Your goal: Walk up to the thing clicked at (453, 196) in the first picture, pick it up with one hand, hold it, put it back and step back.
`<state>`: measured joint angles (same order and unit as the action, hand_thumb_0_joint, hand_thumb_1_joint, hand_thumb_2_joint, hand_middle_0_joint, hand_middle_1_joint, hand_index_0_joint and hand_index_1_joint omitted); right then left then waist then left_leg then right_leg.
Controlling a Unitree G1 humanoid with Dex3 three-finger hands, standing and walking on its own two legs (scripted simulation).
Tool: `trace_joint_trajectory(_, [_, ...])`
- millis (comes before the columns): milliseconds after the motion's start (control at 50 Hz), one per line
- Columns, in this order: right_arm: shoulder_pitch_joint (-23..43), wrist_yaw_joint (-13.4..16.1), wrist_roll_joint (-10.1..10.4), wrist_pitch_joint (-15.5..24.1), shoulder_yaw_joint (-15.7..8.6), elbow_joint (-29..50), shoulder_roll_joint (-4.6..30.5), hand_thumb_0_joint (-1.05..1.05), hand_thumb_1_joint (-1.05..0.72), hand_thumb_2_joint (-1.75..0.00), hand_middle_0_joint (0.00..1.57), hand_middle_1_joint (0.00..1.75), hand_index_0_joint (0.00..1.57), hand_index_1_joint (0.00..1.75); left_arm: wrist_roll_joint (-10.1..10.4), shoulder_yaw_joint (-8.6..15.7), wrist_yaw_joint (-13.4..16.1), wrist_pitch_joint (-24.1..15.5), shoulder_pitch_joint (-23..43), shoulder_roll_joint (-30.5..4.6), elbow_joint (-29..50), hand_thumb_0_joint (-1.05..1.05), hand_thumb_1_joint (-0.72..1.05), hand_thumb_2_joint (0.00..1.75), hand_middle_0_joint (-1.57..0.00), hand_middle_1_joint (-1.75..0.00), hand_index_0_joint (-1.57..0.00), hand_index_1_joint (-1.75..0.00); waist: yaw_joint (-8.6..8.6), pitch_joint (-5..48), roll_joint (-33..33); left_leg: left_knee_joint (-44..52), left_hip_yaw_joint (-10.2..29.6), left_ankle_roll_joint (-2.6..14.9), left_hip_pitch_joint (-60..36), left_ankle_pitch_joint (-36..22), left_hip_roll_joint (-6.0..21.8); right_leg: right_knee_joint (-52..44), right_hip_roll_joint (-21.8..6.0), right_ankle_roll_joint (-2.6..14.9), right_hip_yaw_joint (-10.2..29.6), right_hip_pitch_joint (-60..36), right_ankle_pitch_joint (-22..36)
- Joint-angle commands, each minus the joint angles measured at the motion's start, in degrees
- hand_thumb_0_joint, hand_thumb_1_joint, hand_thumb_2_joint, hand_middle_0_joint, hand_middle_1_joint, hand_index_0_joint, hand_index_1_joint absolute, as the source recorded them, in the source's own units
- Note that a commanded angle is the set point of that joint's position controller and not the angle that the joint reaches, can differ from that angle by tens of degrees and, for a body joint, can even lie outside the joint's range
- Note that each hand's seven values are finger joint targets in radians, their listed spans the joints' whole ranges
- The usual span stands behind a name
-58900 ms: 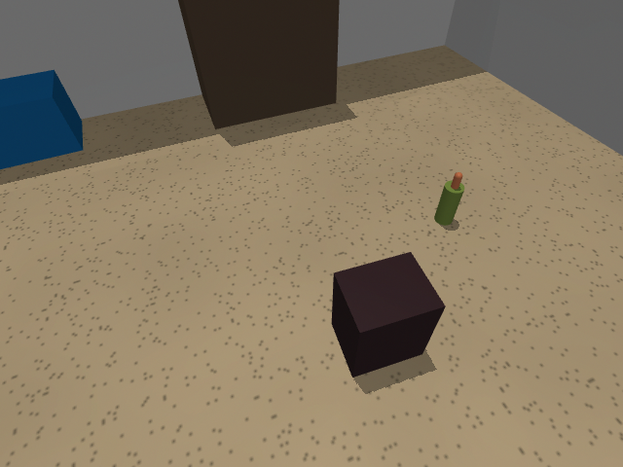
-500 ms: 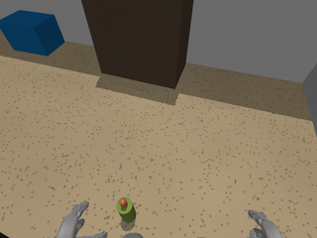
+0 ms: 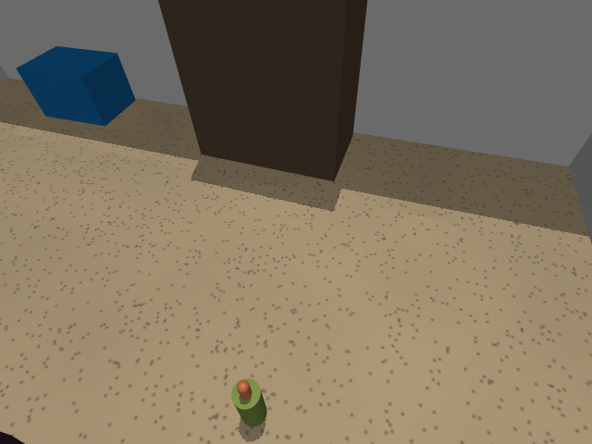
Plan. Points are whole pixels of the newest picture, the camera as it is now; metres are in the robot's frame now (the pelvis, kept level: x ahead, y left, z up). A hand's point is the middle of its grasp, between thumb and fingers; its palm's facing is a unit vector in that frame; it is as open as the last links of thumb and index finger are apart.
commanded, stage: stand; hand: left
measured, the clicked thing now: (248, 399) +0.35 +0.19 -0.64
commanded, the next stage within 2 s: step back in 1.66 s
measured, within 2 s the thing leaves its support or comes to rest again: neither
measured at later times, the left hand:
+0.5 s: hand out of the picture +0.06 +0.23 -0.16, palm faces -0.02 -0.94 -0.34, open 7.4 cm
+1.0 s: hand out of the picture +0.09 +0.23 -0.15, palm faces -0.02 -0.94 -0.34, open 7.4 cm
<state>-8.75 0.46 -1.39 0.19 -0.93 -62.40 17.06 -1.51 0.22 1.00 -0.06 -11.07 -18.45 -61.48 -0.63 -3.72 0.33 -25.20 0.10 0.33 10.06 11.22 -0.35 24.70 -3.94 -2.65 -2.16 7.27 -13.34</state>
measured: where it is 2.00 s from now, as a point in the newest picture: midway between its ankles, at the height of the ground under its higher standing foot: outside the picture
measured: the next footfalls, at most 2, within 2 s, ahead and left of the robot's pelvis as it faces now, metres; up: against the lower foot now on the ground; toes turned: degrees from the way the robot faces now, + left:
none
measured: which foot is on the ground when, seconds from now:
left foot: down 0.00-1.00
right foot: down 0.00-1.00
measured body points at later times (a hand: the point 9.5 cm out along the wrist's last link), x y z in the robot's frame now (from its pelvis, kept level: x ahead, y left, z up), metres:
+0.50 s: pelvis +0.00 -0.01 +0.00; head +0.00 -0.01 +0.45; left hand +0.06 +0.28 -0.13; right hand +0.06 -0.31 -0.13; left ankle +0.03 +0.11 -0.74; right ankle +0.00 -0.15 -0.74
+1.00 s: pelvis +0.01 -0.01 +0.01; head +0.01 -0.02 +0.46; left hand +0.09 +0.28 -0.13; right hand +0.08 -0.31 -0.13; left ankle +0.03 +0.11 -0.74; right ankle +0.00 -0.15 -0.74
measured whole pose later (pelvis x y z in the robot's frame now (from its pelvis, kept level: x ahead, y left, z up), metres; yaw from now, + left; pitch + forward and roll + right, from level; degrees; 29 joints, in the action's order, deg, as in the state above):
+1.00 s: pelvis +0.01 -0.01 +0.01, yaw -1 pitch -3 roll +0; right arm -6.1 0.3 -0.8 0.5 -0.3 -66.5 19.3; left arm -0.7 0.5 0.3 -0.6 -6.4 -18.8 -65.8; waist 0.1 -3.2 0.4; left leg -18.7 -0.2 -1.0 6.5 8.8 1.1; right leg 18.8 -2.4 -1.6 -2.0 4.3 -11.0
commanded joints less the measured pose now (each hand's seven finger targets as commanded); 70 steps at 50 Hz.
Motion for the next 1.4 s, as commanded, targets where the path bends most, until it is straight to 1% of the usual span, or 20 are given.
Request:
trace_joint_trajectory(0, [2.53, 0.51, 0.05, 0.90, -2.69, 2.52, 11.78, 0.00, -0.90, -0.90, 0.20, 0.30, 0.20, 0.30, -0.18, 2.03, 0.75, -1.56, 2.51, -11.48, 1.68, 0.00, 0.90, 0.90, -0.20, -0.30, -0.20, -0.30, 0.26, 1.70, -0.47, 7.83, 6.48, 0.94, -0.83, 0.91, 5.85, -6.49, -3.29, 3.25, 4.35, 1.80, -0.32])
trace_joint_trajectory(40, [2.68, 0.47, 0.06, 1.00, -2.64, 1.96, 12.02, 0.00, -0.90, -0.90, 0.20, 0.30, 0.20, 0.30, -0.07, 1.87, 0.77, -1.63, 2.89, -11.11, 1.24, 0.00, 0.90, 0.90, -0.20, -0.30, -0.20, -0.30, 0.22, 2.44, 0.06, 7.69, 6.08, 0.82, -1.50, -0.67, 5.80, -7.12, -3.45, 3.05, 4.40, 1.32, 1.13])
trace_joint_trajectory(80, [2.78, 0.37, 0.13, 0.95, -2.51, 1.39, 11.79, 0.00, -0.90, -0.90, 0.20, 0.30, 0.20, 0.30, -0.14, 1.88, 0.77, -1.68, 3.31, -11.31, 0.65, 0.00, 0.90, 0.90, -0.20, -0.30, -0.20, -0.30, 0.34, 1.11, -0.42, 8.14, 6.09, 0.62, -1.12, -0.49, 5.73, -7.53, -3.25, 2.91, 4.34, 1.97, -0.20])
trace_joint_trajectory(100, [2.43, 0.40, 0.04, 0.95, -2.47, 1.18, 11.97, 0.00, -0.90, -0.90, 0.20, 0.30, 0.20, 0.30, 0.07, 1.90, 0.73, -1.80, 3.70, -11.34, 0.62, 0.00, 0.90, 0.90, -0.20, -0.30, -0.20, -0.30, 0.47, 2.04, -0.11, 7.85, 5.76, 0.83, -1.52, -1.20, 5.83, -7.71, -3.79, 2.88, 4.79, 0.93, 1.73])
trace_joint_trajectory(200, [3.45, 0.31, 0.27, 0.61, -2.24, 0.43, 11.97, 0.00, -0.90, -0.90, 0.20, 0.30, 0.20, 0.30, -0.07, 1.79, 0.71, -1.55, 3.89, -11.53, -0.53, 0.00, 0.90, 0.90, -0.20, -0.30, -0.20, -0.30, 0.31, 0.38, -0.29, 8.80, 5.93, 0.48, -1.10, 0.27, 5.97, -8.55, -3.30, 2.83, 4.41, 2.16, -1.28])
trace_joint_trajectory(320, [3.68, 0.29, 0.28, 0.65, -2.06, -0.13, 12.31, 0.00, -0.90, -0.90, 0.20, 0.30, 0.20, 0.30, 0.21, 1.91, 0.67, -1.78, 5.10, -11.98, -0.73, 0.00, 0.90, 0.90, -0.20, -0.30, -0.20, -0.30, 0.45, 2.20, 0.14, 8.33, 5.21, 0.60, -1.80, -2.74, 6.31, -8.94, -3.89, 2.98, 5.22, 0.29, 1.93])
trace_joint_trajectory(440, [3.82, 0.32, 0.39, 0.76, -1.84, -0.59, 12.80, 0.00, -0.90, -0.90, 0.20, 0.30, 0.20, 0.30, 0.31, 2.07, 0.43, -1.64, 5.27, -12.22, -1.37, 0.00, 0.90, 0.90, -0.20, -0.30, -0.20, -0.30, 0.34, 1.71, 0.54, 9.39, 5.22, 0.42, -1.77, -1.65, 6.44, -8.95, -3.64, 3.03, 4.98, 0.33, 1.88])
trace_joint_trajectory(500, [3.89, 0.36, 0.41, 0.91, -1.75, -0.57, 12.88, 0.00, -0.90, -0.90, 0.20, 0.30, 0.20, 0.30, 0.32, 2.12, 0.42, -1.68, 5.40, -12.22, -1.37, 0.00, 0.90, 0.90, -0.20, -0.30, -0.20, -0.30, 0.29, 2.76, 0.04, 9.30, 5.26, 0.43, -2.93, -4.68, 6.79, -8.85, -3.69, 3.05, 4.84, -0.17, 4.12])
trace_joint_trajectory(540, [3.65, 0.42, 0.37, 0.93, -1.69, -0.76, 13.13, 0.00, -0.90, -0.90, 0.20, 0.30, 0.20, 0.30, 0.40, 2.15, 0.30, -1.50, 5.73, -12.12, -1.60, 0.00, 0.90, 0.90, -0.20, -0.30, -0.20, -0.30, 0.44, 1.72, 0.41, 9.74, 5.07, 0.29, -2.21, -2.46, 6.69, -9.03, -3.61, 3.12, 5.08, 0.36, 2.21])
trace_joint_trajectory(720, [3.82, 0.44, 0.39, 1.20, -1.61, -0.82, 13.36, 0.00, -0.90, -0.90, 0.20, 0.30, 0.20, 0.30, 0.63, 2.23, 0.19, -1.67, 6.30, -12.39, -1.33, 0.00, 0.90, 0.90, -0.20, -0.30, -0.20, -0.30, 0.48, 4.55, -0.54, 9.06, 4.60, 0.45, -4.48, -9.52, 7.37, -8.60, -4.11, 3.06, 5.01, -1.81, 8.59])
trace_joint_trajectory(740, [3.50, 0.43, 0.46, 1.19, -1.43, -0.97, 13.35, 0.00, -0.90, -0.90, 0.20, 0.30, 0.20, 0.30, 0.69, 2.21, 0.17, -1.68, 6.41, -12.22, -1.39, 0.00, 0.90, 0.90, -0.20, -0.30, -0.20, -0.30, 0.60, 3.90, -0.14, 9.47, 4.65, 0.33, -3.73, -8.13, 7.25, -8.94, -3.88, 2.91, 5.04, -1.54, 7.52])
trace_joint_trajectory(820, [4.25, 0.45, 0.53, 1.24, -1.59, -0.82, 13.84, 0.00, -0.90, -0.90, 0.20, 0.30, 0.20, 0.30, 0.68, 2.28, 0.19, -1.76, 6.47, -12.45, -1.30, 0.00, 0.90, 0.90, -0.20, -0.30, -0.20, -0.30, 0.55, 4.81, -0.49, 9.01, 4.52, 0.35, -5.48, -10.39, 7.54, -9.00, -4.08, 2.79, 5.05, -1.57, 9.87])
trace_joint_trajectory(920, [4.21, 0.36, 0.52, 1.14, -1.34, -1.05, 13.50, 0.00, -0.90, -0.90, 0.20, 0.30, 0.20, 0.30, 0.71, 2.15, 0.07, -1.57, 6.52, -12.21, -1.26, 0.00, 0.90, 0.90, -0.20, -0.30, -0.20, -0.30, 0.56, 2.65, 0.31, 10.22, 4.57, -0.02, -3.24, -6.97, 7.41, -9.41, -3.79, 2.84, 4.71, -0.99, 6.23])
trace_joint_trajectory(960, [4.60, 0.38, 0.49, 1.24, -1.52, -0.72, 13.71, 0.00, -0.90, -0.90, 0.20, 0.30, 0.20, 0.30, 0.61, 2.29, 0.09, -1.68, 6.55, -12.47, -1.16, 0.00, 0.90, 0.90, -0.20, -0.30, -0.20, -0.30, 0.44, 4.30, -0.04, 9.58, 4.56, 0.31, -4.20, -9.01, 7.72, -9.15, -4.10, 2.88, 4.91, -1.95, 8.29])
trace_joint_trajectory(1000, [4.61, 0.35, 0.59, 1.18, -1.51, -0.82, 13.73, 0.00, -0.90, -0.90, 0.20, 0.30, 0.20, 0.30, 0.50, 2.30, 0.00, -1.53, 6.46, -12.53, -1.41, 0.00, 0.90, 0.90, -0.20, -0.30, -0.20, -0.30, 0.78, 2.44, -0.22, 10.40, 4.68, 0.08, -3.87, -5.44, 7.40, -9.60, -3.62, 2.88, 4.68, -0.09, 5.13])
trace_joint_trajectory(1040, [4.37, 0.25, 0.52, 1.15, -1.53, -0.85, 13.64, 0.00, -0.90, -0.90, 0.20, 0.30, 0.20, 0.30, 0.63, 2.33, 0.01, -1.59, 6.77, -12.66, -1.23, 0.00, 0.90, 0.90, -0.20, -0.30, -0.20, -0.30, 0.77, 2.94, -0.64, 10.17, 4.69, 0.26, -4.00, -6.26, 7.65, -9.64, -3.99, 3.01, 4.97, -0.60, 5.05])
trace_joint_trajectory(1060, [4.85, 0.23, 0.46, 1.28, -1.64, -0.58, 13.80, 0.00, -0.90, -0.90, 0.20, 0.30, 0.20, 0.30, 0.56, 2.33, 0.00, -1.77, 6.85, -12.73, -0.77, 0.00, 0.90, 0.90, -0.20, -0.30, -0.20, -0.30, 0.60, 4.57, -0.35, 9.57, 4.51, 0.26, -5.19, -9.16, 7.77, -9.44, -4.13, 3.06, 5.04, -1.03, 7.84])
trace_joint_trajectory(1100, [4.56, 0.25, 0.47, 1.22, -1.65, -0.80, 14.15, 0.00, -0.90, -0.90, 0.20, 0.30, 0.20, 0.30, 0.67, 2.24, -0.03, -1.71, 6.66, -12.40, -0.99, 0.00, 0.90, 0.90, -0.20, -0.30, -0.20, -0.30, 0.78, 3.67, 0.12, 9.65, 4.41, 0.08, -4.10, -7.60, 7.55, -9.71, -3.94, 2.91, 4.97, -1.26, 6.57])
trace_joint_trajectory(1300, [4.74, 0.21, 0.58, 1.28, -1.49, -0.59, 13.89, 0.00, -0.90, -0.90, 0.20, 0.30, 0.20, 0.30, 0.80, 2.40, -0.17, -1.61, 6.30, -12.77, -0.87, 0.00, 0.90, 0.90, -0.20, -0.30, -0.20, -0.30, 0.71, 3.76, -0.04, 9.89, 4.46, 0.14, -4.17, -7.94, 7.63, -9.40, -4.02, 3.28, 4.90, -1.72, 7.27])
trace_joint_trajectory(1380, [4.70, 0.22, 0.64, 1.33, -1.44, -0.50, 13.86, 0.00, -0.90, -0.90, 0.20, 0.30, 0.20, 0.30, 0.81, 2.42, -0.14, -1.76, 6.34, -12.94, -0.65, 0.00, 0.90, 0.90, -0.20, -0.30, -0.20, -0.30, 0.70, 4.93, -0.41, 9.06, 4.30, 0.23, -5.42, -11.28, 7.94, -9.00, -4.19, 3.22, 4.97, -2.25, 10.18])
